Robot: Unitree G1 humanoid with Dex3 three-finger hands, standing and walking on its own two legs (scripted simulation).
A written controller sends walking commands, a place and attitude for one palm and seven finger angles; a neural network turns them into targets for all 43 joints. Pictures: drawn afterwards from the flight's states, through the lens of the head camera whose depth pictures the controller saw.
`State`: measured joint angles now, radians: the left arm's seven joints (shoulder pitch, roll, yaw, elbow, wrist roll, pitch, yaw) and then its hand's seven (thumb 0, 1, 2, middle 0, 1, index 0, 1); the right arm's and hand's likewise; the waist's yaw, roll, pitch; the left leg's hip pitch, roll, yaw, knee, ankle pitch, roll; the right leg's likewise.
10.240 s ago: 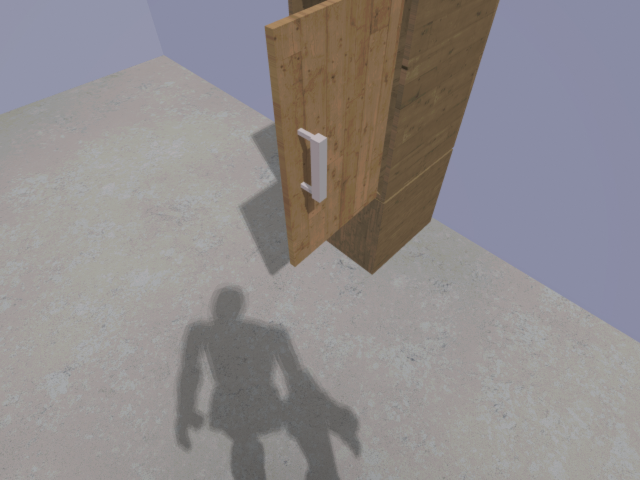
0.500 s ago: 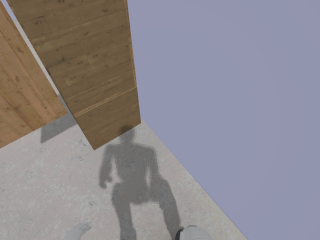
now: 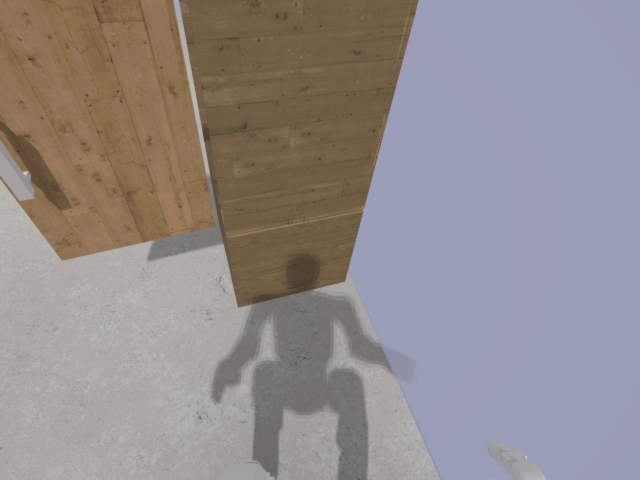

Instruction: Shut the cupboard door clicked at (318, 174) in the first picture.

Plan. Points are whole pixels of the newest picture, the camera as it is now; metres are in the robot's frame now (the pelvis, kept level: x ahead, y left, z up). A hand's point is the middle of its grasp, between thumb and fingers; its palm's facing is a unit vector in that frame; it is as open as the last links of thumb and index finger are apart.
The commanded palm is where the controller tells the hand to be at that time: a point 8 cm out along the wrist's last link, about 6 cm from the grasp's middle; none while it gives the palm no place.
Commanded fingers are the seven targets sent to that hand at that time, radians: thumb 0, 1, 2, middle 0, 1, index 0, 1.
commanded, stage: turn to face it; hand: left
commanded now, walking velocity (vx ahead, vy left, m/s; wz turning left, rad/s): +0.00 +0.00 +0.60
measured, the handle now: (4, 154) +0.57 +0.56 +0.00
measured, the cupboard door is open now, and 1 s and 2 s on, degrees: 93 93 93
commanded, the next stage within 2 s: take the last steps up to it in 0.58 s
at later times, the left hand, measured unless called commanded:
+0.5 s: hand out of the picture +0.07 +0.16 -0.13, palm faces +0.22 -0.93 -0.29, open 7.4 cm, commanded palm none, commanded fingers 0.00 0.90 0.90 -0.20 -0.30 -0.20 -0.30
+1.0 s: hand out of the picture -0.05 +0.15 -0.16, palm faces +0.45 -0.87 -0.22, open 7.4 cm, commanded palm none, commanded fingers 0.00 0.90 0.90 -0.20 -0.30 -0.20 -0.30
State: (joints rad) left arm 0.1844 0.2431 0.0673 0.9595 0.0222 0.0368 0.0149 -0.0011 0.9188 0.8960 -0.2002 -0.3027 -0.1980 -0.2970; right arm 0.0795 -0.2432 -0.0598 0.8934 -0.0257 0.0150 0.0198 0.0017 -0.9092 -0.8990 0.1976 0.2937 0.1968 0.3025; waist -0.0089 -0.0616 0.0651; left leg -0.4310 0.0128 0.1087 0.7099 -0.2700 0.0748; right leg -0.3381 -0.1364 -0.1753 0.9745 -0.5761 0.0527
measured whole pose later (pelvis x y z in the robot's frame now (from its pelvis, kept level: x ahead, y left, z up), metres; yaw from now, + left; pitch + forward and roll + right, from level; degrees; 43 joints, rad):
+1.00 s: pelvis +0.05 -0.03 +0.02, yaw +24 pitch +0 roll +1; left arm 0.29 0.24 0.06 1.06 0.03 0.04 -0.01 0.01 0.91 0.90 -0.20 -0.30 -0.20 -0.30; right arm 0.14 -0.20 -0.03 0.96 -0.02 -0.01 0.00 0.00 -0.91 -0.90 0.20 0.29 0.20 0.30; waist 0.04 -0.06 0.06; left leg -0.18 -0.05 0.08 0.50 -0.32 0.06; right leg -0.39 -0.10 -0.07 1.03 -0.47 0.00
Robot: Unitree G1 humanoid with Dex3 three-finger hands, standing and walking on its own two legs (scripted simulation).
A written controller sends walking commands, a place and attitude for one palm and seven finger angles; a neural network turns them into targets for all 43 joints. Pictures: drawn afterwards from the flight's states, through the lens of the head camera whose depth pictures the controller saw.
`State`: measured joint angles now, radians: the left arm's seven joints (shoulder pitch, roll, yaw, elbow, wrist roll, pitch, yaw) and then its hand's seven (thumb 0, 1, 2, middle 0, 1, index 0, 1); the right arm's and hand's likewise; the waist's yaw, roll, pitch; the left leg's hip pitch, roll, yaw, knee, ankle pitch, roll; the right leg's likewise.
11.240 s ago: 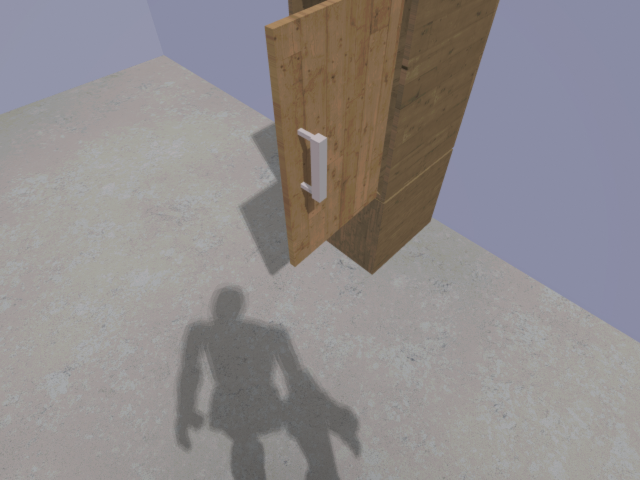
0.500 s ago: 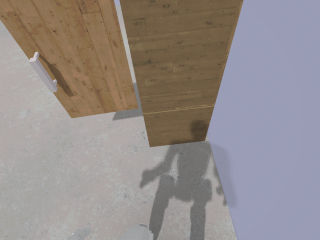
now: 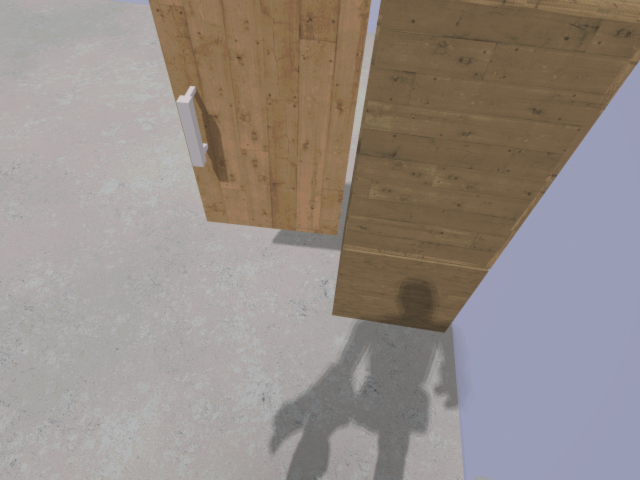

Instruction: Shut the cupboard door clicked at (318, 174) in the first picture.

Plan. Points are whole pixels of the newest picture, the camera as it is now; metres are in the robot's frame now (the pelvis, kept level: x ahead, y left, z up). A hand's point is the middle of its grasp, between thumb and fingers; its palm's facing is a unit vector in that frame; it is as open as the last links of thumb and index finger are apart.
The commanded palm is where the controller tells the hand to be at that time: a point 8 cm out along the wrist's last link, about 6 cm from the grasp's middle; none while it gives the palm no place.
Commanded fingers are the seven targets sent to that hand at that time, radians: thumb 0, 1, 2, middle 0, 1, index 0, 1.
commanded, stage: take the last steps up to it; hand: left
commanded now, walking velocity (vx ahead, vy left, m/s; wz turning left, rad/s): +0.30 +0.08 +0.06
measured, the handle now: (195, 127) +0.71 +0.33 -0.01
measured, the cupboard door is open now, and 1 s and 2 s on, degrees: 93 93 93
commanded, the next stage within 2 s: come to a stop and stand still in 0.52 s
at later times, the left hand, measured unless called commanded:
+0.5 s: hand (232, 401) +0.24 +0.15 -0.15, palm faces +0.09 -0.97 -0.23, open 7.1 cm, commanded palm none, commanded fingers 0.00 0.90 0.90 -0.20 -0.30 -0.20 -0.30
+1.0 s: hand (201, 383) +0.27 +0.22 -0.18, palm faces +0.08 -0.97 -0.23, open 7.4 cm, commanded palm none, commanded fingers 0.00 0.90 0.90 -0.20 -0.30 -0.20 -0.30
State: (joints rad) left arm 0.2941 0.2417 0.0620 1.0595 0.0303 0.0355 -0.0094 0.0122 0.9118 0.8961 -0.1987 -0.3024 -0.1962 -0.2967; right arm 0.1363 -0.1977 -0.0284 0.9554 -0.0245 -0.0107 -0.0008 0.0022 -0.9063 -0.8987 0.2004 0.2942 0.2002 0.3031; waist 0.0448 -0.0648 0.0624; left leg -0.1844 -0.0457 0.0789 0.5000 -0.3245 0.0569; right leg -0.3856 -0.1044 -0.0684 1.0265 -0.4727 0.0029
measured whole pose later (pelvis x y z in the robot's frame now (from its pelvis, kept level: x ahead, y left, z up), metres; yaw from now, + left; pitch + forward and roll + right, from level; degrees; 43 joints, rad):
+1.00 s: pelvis +0.24 +0.02 +0.00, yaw +0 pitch +1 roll -1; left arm 0.21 0.20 0.07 1.00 0.01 0.06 0.03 0.01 0.91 0.90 -0.20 -0.30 -0.20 -0.30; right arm 0.02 -0.15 -0.03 0.97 -0.02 0.03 -0.04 0.00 -0.90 -0.90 0.20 0.29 0.20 0.30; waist 0.04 -0.02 0.12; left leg -0.40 0.07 0.12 0.54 -0.16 0.03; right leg -0.45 -0.02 0.00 1.14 -0.54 0.03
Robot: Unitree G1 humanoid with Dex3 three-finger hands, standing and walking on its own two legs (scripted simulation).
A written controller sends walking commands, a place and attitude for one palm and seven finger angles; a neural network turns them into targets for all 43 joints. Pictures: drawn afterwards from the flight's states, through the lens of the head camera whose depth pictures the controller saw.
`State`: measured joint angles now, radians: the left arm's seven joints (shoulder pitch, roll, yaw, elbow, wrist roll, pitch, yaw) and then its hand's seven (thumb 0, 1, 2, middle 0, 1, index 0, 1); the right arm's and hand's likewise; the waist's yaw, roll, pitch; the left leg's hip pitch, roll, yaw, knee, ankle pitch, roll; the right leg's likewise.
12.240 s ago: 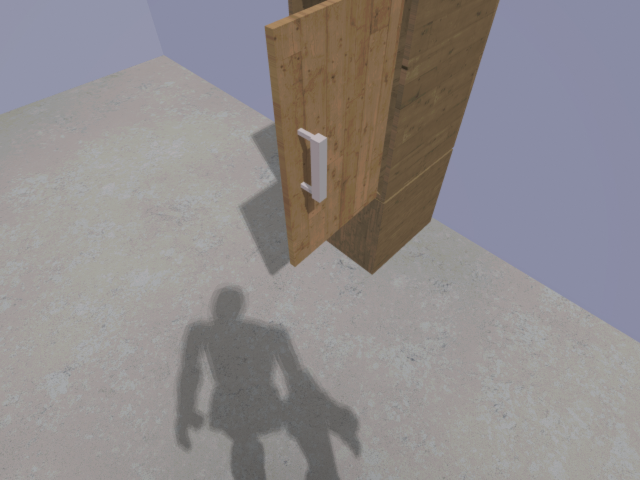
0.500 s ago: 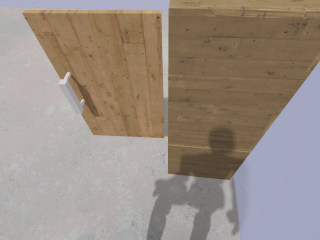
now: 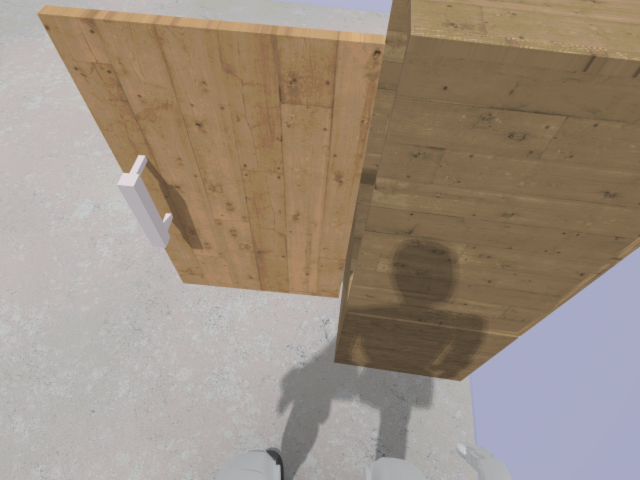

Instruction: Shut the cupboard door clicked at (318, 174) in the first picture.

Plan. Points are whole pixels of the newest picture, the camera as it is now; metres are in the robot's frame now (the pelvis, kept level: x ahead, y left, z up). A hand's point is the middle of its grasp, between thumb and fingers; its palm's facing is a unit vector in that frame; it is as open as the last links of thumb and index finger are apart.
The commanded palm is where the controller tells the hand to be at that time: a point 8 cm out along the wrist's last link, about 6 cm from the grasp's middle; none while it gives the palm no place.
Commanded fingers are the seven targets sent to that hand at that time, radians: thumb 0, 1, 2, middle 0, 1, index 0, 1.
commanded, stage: come to a stop and stand still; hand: left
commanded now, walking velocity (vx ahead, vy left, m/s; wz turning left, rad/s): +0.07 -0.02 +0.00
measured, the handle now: (151, 203) +0.47 +0.31 -0.01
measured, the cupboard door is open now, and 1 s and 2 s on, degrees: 93 93 93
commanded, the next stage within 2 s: look again from close up in 0.52 s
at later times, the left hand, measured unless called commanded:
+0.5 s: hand out of the picture +0.03 +0.13 -0.17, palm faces +0.05 -0.98 -0.19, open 7.2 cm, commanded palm none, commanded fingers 0.00 0.90 0.90 -0.20 -0.30 -0.20 -0.30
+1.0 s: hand out of the picture +0.00 +0.18 -0.16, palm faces +0.02 -0.97 -0.25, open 7.4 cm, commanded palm none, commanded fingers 0.00 0.90 0.90 -0.20 -0.30 -0.20 -0.30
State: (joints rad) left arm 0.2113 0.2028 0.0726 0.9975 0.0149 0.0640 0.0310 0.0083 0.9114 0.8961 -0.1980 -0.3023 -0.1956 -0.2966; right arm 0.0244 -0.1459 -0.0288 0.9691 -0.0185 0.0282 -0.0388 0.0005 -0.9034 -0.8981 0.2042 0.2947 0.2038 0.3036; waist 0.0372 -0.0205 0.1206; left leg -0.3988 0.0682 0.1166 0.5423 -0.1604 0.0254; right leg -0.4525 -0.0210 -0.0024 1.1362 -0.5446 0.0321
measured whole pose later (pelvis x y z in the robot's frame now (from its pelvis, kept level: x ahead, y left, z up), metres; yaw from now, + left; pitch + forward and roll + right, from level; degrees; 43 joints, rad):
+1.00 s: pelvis -0.05 -0.03 +0.01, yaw +1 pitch -3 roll -1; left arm 0.26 0.25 0.00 0.99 0.02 0.00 0.02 0.01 0.91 0.90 -0.20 -0.30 -0.20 -0.30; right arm 0.18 -0.25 -0.02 0.99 -0.02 0.00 0.00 0.01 -0.91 -0.90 0.20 0.29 0.20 0.30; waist 0.00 -0.02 0.02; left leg -0.20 0.00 0.05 0.49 -0.24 0.03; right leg -0.16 -0.04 -0.05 0.46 -0.25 0.02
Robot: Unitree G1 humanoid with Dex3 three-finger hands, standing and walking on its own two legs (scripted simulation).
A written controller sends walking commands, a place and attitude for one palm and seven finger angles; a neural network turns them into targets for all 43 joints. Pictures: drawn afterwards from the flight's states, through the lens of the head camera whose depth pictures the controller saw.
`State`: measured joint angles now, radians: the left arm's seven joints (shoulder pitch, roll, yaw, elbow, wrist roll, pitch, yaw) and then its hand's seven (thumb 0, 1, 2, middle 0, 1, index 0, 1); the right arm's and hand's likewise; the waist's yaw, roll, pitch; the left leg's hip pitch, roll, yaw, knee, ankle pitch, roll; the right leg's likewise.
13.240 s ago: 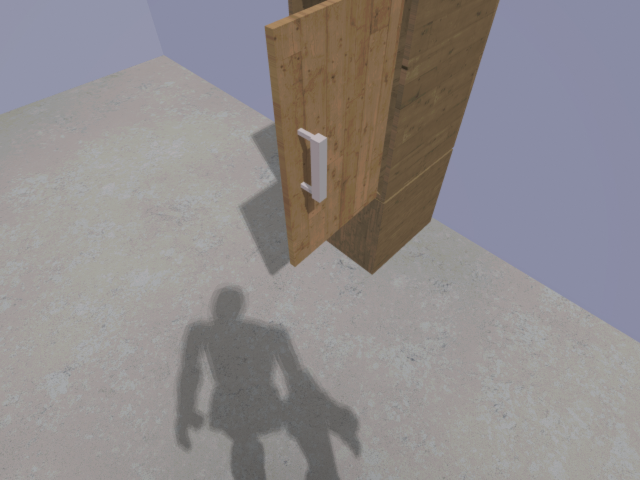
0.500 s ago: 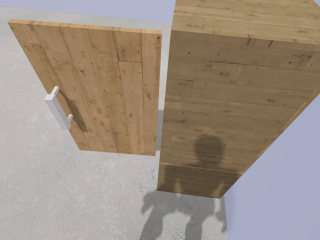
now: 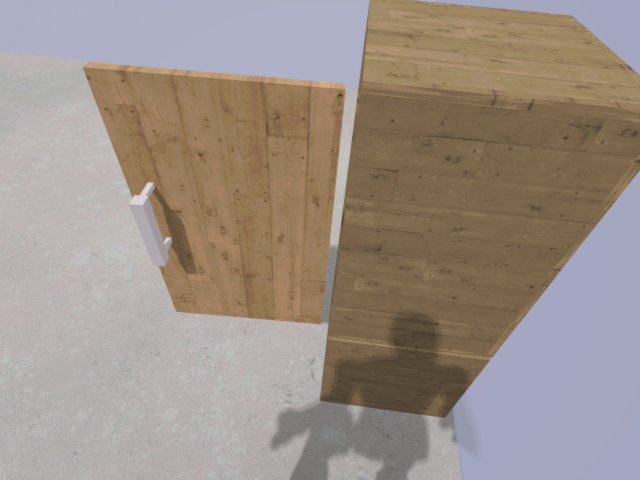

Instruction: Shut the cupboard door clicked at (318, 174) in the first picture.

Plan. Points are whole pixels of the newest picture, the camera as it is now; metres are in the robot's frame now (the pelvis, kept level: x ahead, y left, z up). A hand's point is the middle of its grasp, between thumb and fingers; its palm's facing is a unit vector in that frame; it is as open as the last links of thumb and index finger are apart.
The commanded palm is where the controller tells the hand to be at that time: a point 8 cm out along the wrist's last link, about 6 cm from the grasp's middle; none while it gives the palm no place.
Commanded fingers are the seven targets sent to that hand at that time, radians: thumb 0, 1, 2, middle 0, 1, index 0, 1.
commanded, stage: look again from close up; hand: left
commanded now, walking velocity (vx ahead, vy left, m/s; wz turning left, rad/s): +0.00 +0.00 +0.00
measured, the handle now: (155, 225) +0.52 +0.33 -0.02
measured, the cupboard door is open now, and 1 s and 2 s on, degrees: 93 93 93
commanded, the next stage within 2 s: shuffle to correct the standing spot in 0.10 s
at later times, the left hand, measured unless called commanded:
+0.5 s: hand out of the picture -0.02 +0.23 -0.19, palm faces +0.01 -0.98 -0.21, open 7.4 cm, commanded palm none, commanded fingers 0.00 0.90 0.90 -0.20 -0.30 -0.20 -0.30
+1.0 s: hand out of the picture +0.09 +0.28 -0.18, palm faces +0.04 -0.97 -0.22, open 7.3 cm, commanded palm none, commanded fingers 0.00 0.90 0.90 -0.20 -0.30 -0.20 -0.30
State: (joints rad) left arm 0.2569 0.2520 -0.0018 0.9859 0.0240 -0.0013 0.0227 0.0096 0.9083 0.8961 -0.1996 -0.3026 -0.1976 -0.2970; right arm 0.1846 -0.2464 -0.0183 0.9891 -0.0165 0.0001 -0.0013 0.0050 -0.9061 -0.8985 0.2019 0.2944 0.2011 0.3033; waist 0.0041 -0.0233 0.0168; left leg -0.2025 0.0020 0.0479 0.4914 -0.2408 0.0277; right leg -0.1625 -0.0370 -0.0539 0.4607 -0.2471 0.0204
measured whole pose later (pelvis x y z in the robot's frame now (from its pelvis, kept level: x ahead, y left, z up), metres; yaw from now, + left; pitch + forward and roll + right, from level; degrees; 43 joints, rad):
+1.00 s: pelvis +0.05 +0.11 -0.01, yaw +0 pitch -1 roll -1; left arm 0.29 0.15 0.04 0.97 0.03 -0.01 0.05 0.01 0.92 0.90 -0.20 -0.30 -0.20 -0.30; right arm 0.31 -0.17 -0.04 1.03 -0.02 0.06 0.02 0.01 -0.91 -0.90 0.20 0.29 0.20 0.30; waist -0.01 0.01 0.04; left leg -0.44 0.03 0.05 0.94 -0.39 -0.02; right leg -0.20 -0.11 -0.15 0.52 -0.28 0.04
